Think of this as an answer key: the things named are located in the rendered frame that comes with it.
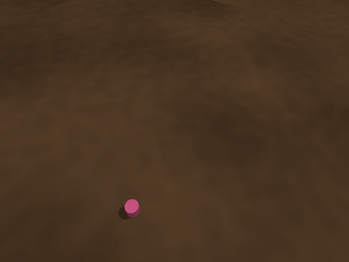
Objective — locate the tin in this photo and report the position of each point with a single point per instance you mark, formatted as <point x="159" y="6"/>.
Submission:
<point x="132" y="208"/>

